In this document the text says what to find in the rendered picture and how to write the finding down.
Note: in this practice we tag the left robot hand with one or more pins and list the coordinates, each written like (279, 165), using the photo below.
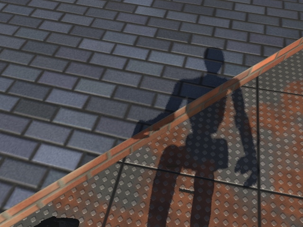
(59, 222)

